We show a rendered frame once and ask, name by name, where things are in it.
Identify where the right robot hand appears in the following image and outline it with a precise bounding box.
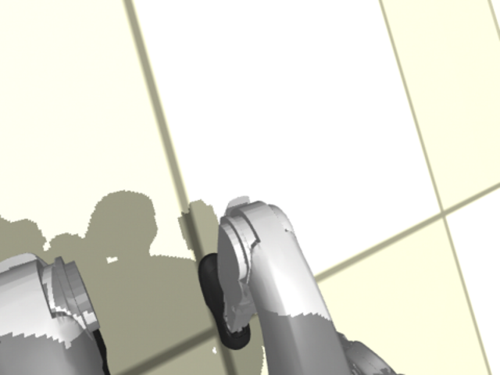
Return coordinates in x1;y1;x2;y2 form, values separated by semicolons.
337;332;397;375

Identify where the left robot foot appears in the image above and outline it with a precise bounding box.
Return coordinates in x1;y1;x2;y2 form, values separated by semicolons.
92;329;110;375

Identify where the right robot foot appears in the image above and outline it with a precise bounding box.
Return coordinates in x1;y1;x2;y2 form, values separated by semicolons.
198;253;251;350

